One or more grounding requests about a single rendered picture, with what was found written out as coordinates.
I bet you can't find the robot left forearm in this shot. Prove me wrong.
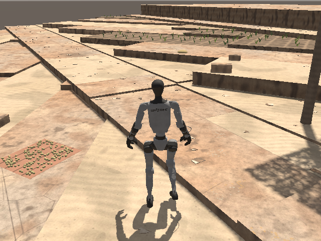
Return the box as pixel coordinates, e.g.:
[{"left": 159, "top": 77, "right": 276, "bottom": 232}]
[{"left": 128, "top": 122, "right": 138, "bottom": 140}]

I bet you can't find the left robot hand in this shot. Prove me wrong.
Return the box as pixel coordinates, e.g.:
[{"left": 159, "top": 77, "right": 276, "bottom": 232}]
[{"left": 126, "top": 137, "right": 137, "bottom": 149}]

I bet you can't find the robot left foot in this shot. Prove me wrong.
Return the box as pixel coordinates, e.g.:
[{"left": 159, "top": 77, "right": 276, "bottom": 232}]
[{"left": 146, "top": 195, "right": 153, "bottom": 208}]

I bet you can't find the robot left upper arm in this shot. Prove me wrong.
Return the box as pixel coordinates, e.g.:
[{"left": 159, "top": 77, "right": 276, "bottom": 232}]
[{"left": 134, "top": 102, "right": 148, "bottom": 130}]

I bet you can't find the robot right forearm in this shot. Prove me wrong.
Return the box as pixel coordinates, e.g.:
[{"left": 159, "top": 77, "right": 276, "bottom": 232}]
[{"left": 179, "top": 121, "right": 190, "bottom": 138}]

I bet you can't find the robot right upper arm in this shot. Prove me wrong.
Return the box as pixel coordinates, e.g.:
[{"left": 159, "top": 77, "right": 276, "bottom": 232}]
[{"left": 169, "top": 100, "right": 184, "bottom": 128}]

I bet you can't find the right robot hand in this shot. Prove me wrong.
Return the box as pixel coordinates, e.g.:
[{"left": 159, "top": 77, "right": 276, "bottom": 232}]
[{"left": 180, "top": 136, "right": 191, "bottom": 146}]

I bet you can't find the right robot shin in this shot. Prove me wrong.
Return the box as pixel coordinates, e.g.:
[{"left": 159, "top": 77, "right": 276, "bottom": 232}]
[{"left": 168, "top": 159, "right": 177, "bottom": 193}]

